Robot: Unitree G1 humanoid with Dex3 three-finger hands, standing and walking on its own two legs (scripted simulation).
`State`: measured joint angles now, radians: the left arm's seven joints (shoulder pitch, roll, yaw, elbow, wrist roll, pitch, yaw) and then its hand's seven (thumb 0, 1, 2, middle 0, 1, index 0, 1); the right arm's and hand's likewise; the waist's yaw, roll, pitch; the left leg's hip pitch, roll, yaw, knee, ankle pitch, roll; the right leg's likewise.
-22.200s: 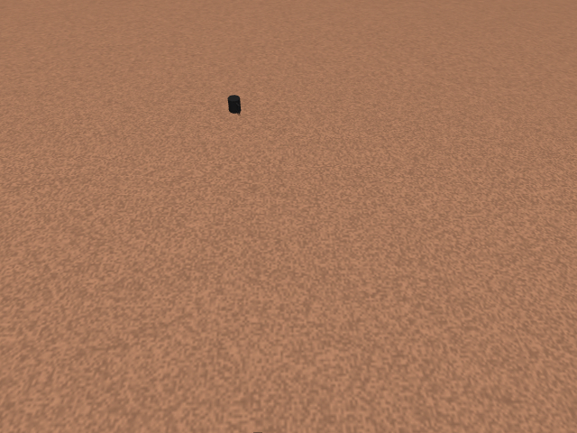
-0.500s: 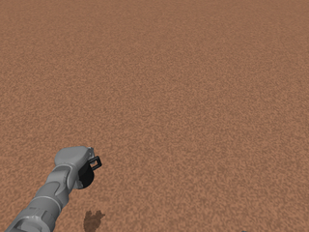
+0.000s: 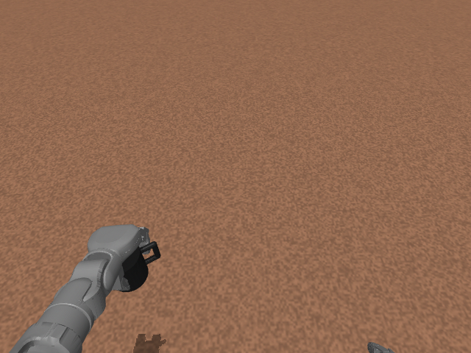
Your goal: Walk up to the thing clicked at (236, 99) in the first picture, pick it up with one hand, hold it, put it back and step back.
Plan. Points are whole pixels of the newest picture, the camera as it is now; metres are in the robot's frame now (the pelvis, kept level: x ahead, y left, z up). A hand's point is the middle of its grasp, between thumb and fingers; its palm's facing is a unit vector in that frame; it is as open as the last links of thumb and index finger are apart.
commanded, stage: hold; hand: left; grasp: from above
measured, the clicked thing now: (133, 261) +0.32 +0.22 -0.09
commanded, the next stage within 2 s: crouch in 1.24 s
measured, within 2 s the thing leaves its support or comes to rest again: neither
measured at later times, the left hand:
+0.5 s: hand (119, 272) +0.27 +0.22 -0.04, palm faces -0.46 -0.06 -0.89, open 9.5 cm
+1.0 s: hand (117, 273) +0.27 +0.22 -0.03, palm faces -0.46 -0.06 -0.88, open 9.5 cm
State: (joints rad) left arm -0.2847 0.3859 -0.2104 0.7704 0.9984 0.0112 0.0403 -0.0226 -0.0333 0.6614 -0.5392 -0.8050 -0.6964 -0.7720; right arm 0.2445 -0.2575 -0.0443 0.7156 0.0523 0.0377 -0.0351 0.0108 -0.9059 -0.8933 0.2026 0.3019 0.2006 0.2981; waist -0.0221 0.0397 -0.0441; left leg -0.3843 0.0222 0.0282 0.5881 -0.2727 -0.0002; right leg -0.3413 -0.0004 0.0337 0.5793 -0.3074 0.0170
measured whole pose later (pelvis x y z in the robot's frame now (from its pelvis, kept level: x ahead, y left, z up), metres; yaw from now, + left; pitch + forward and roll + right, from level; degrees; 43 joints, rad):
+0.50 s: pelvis -0.02 +0.00 +0.01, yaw +0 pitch +1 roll +0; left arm -0.26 0.39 -0.22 0.71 0.99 0.00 -0.01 -0.02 -0.03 0.66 -0.54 -0.81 -0.70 -0.77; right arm 0.21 -0.26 -0.03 0.70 0.06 0.05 -0.05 0.01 -0.91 -0.90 0.20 0.30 0.20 0.30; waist -0.01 0.05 -0.02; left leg -0.31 0.02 0.03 0.51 -0.22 0.00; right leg -0.28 0.00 0.03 0.52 -0.26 0.01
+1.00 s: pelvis -0.02 +0.00 +0.01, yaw +0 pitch +0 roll +0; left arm -0.24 0.40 -0.22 0.65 0.98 -0.01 -0.04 -0.02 -0.03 0.66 -0.54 -0.81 -0.69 -0.77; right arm 0.18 -0.25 -0.02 0.69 0.07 0.05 -0.06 0.01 -0.92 -0.90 0.20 0.30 0.20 0.30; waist 0.00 0.05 -0.01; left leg -0.28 0.02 0.03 0.48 -0.20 0.00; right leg -0.25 0.00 0.03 0.49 -0.25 0.01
